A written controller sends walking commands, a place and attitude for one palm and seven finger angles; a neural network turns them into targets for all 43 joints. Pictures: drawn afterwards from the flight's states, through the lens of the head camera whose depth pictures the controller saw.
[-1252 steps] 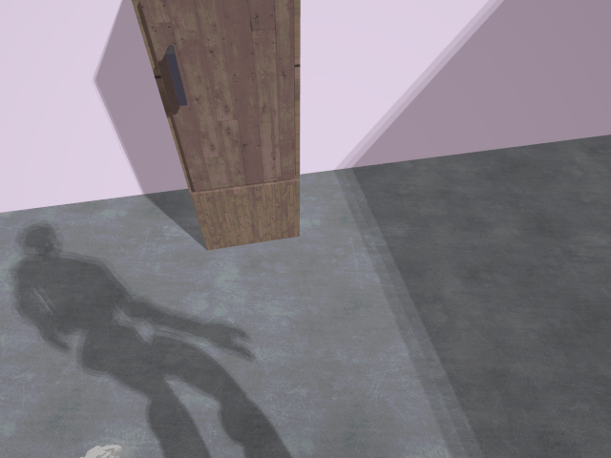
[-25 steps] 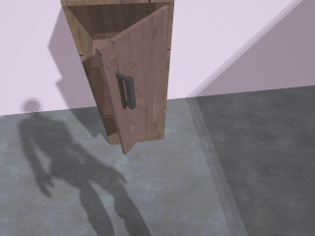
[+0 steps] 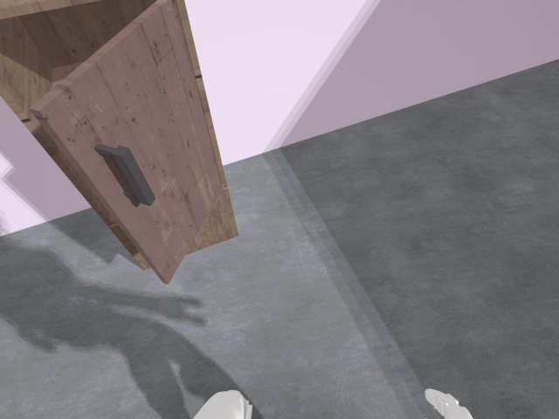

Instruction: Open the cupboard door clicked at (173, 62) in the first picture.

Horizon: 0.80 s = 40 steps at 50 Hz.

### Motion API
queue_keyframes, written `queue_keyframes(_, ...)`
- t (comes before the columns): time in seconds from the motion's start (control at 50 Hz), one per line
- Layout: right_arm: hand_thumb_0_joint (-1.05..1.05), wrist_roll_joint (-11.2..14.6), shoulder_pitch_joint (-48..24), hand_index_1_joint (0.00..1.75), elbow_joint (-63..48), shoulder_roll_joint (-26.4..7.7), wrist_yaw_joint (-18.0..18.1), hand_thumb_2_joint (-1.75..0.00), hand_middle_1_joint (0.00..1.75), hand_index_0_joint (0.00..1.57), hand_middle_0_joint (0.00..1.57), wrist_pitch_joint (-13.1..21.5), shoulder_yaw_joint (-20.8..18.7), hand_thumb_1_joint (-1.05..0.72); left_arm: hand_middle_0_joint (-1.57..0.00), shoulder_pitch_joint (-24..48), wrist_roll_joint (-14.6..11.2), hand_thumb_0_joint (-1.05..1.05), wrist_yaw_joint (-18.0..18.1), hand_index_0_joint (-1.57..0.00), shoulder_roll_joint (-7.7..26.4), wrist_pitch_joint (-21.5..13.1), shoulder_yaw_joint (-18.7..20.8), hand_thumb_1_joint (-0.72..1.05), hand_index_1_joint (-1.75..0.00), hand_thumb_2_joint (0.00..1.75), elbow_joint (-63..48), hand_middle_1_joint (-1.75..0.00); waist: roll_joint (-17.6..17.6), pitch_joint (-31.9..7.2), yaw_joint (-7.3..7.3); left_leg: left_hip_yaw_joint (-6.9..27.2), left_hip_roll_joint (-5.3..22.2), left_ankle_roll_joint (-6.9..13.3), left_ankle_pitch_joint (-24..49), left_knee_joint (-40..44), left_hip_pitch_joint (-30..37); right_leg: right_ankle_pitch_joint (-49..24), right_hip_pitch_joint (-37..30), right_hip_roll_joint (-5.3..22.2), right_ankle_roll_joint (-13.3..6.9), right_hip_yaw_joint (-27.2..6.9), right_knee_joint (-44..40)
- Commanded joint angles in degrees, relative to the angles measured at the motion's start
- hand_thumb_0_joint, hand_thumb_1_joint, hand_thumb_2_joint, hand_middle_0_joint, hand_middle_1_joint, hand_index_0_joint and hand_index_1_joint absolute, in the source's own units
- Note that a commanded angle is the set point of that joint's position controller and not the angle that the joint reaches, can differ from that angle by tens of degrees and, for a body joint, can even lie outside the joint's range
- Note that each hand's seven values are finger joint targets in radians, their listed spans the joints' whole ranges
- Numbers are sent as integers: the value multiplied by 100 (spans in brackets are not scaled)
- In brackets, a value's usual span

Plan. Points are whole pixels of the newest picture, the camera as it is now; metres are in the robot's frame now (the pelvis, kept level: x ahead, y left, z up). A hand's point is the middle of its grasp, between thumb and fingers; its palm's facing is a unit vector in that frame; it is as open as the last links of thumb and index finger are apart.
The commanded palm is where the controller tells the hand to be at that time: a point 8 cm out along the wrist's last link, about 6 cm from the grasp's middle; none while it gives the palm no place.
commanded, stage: walk to a spot facing it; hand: left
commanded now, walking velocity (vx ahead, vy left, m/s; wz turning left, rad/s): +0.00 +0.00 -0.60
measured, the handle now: (126, 175) +0.48 +0.33 +0.01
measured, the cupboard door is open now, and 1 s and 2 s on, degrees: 48 48 48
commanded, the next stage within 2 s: none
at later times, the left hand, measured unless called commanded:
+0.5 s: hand (187, 381) +0.18 +0.18 -0.17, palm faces -0.30 -0.91 -0.28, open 7.4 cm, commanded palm none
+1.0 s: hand (268, 322) +0.29 +0.06 -0.16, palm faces -0.61 -0.78 -0.14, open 7.4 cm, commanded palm none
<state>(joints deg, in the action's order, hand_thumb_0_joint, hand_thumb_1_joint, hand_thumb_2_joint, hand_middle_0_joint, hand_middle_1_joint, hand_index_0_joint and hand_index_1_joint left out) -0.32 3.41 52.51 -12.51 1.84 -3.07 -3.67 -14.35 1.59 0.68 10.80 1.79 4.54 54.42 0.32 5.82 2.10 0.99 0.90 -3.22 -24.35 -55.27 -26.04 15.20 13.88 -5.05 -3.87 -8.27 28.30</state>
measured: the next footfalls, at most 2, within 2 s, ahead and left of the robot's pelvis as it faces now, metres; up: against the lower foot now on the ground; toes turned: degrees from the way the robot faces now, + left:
left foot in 0.14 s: +0.06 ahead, +0.15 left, +0.00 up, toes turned -7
right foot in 0.48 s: +0.02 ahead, -0.13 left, +0.00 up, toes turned -21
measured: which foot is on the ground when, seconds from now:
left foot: up 0.00-0.12, down 0.14-0.46, up 0.48-0.74, down 0.76-1.00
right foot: down 0.00-0.14, up 0.16-0.46, down 0.48-0.76, up 0.78-1.00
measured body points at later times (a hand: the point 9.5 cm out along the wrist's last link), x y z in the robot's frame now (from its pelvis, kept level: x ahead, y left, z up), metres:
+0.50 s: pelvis +0.01 +0.00 -0.02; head +0.06 -0.02 +0.42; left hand +0.20 +0.23 -0.15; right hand -0.04 -0.26 -0.17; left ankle +0.01 +0.16 -0.73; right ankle -0.01 -0.11 -0.75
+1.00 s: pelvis +0.09 -0.03 +0.00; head +0.14 -0.05 +0.45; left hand +0.32 +0.10 -0.15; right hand -0.08 -0.20 -0.14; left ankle +0.10 +0.11 -0.74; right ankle +0.06 -0.17 -0.67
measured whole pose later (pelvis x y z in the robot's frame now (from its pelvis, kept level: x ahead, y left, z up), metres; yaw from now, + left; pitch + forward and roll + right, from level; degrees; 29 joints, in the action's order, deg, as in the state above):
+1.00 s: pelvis +0.09 -0.03 +0.00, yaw -37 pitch +2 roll -1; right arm -2.1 23.8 55.9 -9.5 1.3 3.4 -0.5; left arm -7.9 1.9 -3.9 12.0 2.1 4.7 52.8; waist 1.1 3.6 -1.5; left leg -12.8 6.1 -1.5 -18.7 -22.3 -4.8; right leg 14.4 35.0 3.5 0.2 3.6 57.7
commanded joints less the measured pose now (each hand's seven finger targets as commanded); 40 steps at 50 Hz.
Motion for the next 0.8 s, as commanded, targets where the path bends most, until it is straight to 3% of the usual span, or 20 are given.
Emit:
queue_keyframes(0.0,0,34,-40,30,-583,-342,54,-90,30,20,20,213,-74,-90,-20,-327,12,0,90,-20,1252,-85,329,90,-30,90,-391,-30,768,-868,56,57,-33,41,-68,730,-162,-3489,-1032,1551,-821,-1787,-369)
queue_keyframes(0.08,0,46,801,30,-394,-466,109,-90,30,20,20,313,-79,-90,-20,130,-47,0,63,-20,1122,-49,295,90,-30,90,-530,-30,478,-1046,-389,117,63,132,1155,2942,1784,-2637,167,1008,-250,-1541,159)
queue_keyframes(0.1,0,-32,1017,30,-379,-915,143,-90,30,20,20,389,-138,-90,-20,21,-100,0,30,-20,807,-43,246,90,-30,90,-630,-30,-740,-1223,-413,1258,1202,513,1621,3594,2738,-826,1260,325,102,-927,776)
queue_keyframes(0.12,0,-99,1137,30,-459,-1344,157,-90,30,20,20,380,-205,-90,-20,-28,-101,0,-49,-20,660,-66,182,90,-30,90,-746,-30,-1873,-1112,-365,2468,2616,1275,2674,3839,2871,2085,1993,-68,463,185,2167)
queue_keyframes(0.14,0,-121,1126,30,-611,-1344,158,-90,30,20,20,337,-174,-90,-20,119,-32,0,-93,-20,824,-111,184,90,-30,90,-877,-30,-1067,-810,-391,2504,2935,1678,2638,3693,2075,2129,1914,296,582,368,3039)
queue_keyframes(0.18,0,-195,1082,30,-539,-1031,161,-90,30,20,20,373,-78,-90,-20,287,21,0,-144,-20,755,-62,230,90,-30,90,-723,-30,-1212,-720,-265,1459,2167,1386,4378,3389,1985,1673,2080,421,658,415,4055)
queue_keyframes(0.24,0,-172,807,30,-656,-910,159,-90,30,20,20,364,-52,-90,-20,288,-37,0,-249,-20,624,19,163,90,-30,90,-744,-30,-1039,-849,-160,215,1624,1095,4272,3197,2046,1240,1837,585,733,867,3576)
queue_keyframes(0.34,0,-172,1185,30,-437,-1095,77,-90,30,20,20,320,-141,-90,-20,632,-40,0,-309,-20,567,18,85,90,-30,90,-835,-30,-1251,-700,-356,-169,1707,970,3576,3130,1767,968,911,503,582,1334,1752)
queue_keyframes(0.4,0,-133,1103,30,-436,-1183,43,-90,30,20,20,284,-179,-90,-20,243,-50,0,-297,-20,698,-29,124,90,-30,90,-695,-30,-1045,-808,-107,-446,1630,636,3071,2466,1404,-11,-140,447,407,1423,409)
queue_keyframes(0.42,0,-89,1087,30,-483,-1068,8,-90,30,20,20,271,-178,-90,-20,-134,-28,0,-255,-20,1002,-70,188,90,-30,90,-587,-30,-328,-915,88,-720,1376,331,2227,1675,753,-856,-1062,805,236,958,-259)
queue_keyframes(0.44,0,-31,1083,30,-691,-537,-51,-90,30,20,20,249,-64,-90,-20,-381,40,0,-143,-20,1770,-149,334,90,-30,90,-522,-30,1761,-1083,197,-1312,461,-74,-460,194,-707,-2307,-1891,2466,-414,-1375,-872)
queue_keyframes(0.46,0,-25,711,30,-800,-695,-15,-90,30,20,20,189,-39,-90,-20,-721,-58,0,-63,-20,2019,-112,334,90,-30,90,-441,-30,1637,-1077,511,-468,361,-32,-1475,-730,-810,-2639,-1373,2929,-957,-1779,-902)
queue_keyframes(0.48,0,-13,562,30,-767,-626,3,-90,30,20,20,175,-71,-90,-20,-428,-22,0,-3,-20,1786,-73,335,90,-30,90,-493,-30,1389,-895,343,-117,423,25,-1114,-1136,-1020,-1877,-1131,2518,-1027,-1659,-855)
queue_keyframes(0.54,0,-50,831,30,-538,-598,-49,-90,30,20,20,185,-58,-90,-20,337,-5,0,53,-20,1322,-55,225,90,-30,90,-682,-30,1146,-1004,-71,-159,493,-53,-295,-790,-547,-1273,-706,1891,-739,-883,-721)
queue_keyframes(0.64,0,-63,958,30,-502,-430,-135,-90,30,20,20,277,-49,-90,-20,364,31,0,-57,-20,1436,-109,240,90,-30,90,-630,-30,918,-626,-95,-481,171,-2,-270,959,267,982,40,1670,-770,-1210,-1127)
queue_keyframes(0.7,0,-84,1815,30,-246,-504,-103,-90,30,20,20,417,-49,-90,-20,751,-21,0,-136,-20,1270,-117,226,90,-30,90,-718,-30,679,-517,-586,-672,14,49,459,2605,2016,1968,1363,1184,-436,-966,-768)
queue_keyframes(0.72,0,-132,2337,30,-77,-858,-27,-90,30,20,20,487,-105,-90,-20,777,-41,0,-176,-20,887,-111,143,90,-30,90,-809,-30,-385,-596,-809,272,745,292,-491,3540,2864,2078,2212,644,-125,-494,302)
queue_keyframes(0.74,0,-234,2802,30,-29,-1480,9,-90,30,20,20,521,-241,-90,-20,768,-81,0,-226,-20,480,-128,46,90,-30,90,-995,-30,-2298,-631,-945,2600,2505,887,-1877,4445,3189,2230,3196,-72,254,640,2289)
queue_keyframes(0.76,0,-227,2813,30,-54,-1600,69,-90,30,20,20,562,-233,-90,-20,1382,-28,0,-300,-20,693,-198,109,90,-30,90,-1226,-30,-1296,-260,-1012,3185,3121,1386,-2126,4926,2537,1821,3408,555,261,460,3086)
queue_keyframes(0.78,0,-252,2543,30,-147,-1373,5,-90,30,20,20,591,-175,-90,-20,1422,52,0,-348,-20,684,-242,167,90,-30,90,-1153,-30,-640,6,-794,2817,2814,1309,-1899,4900,1964,1313,3201,655,259,470,3714)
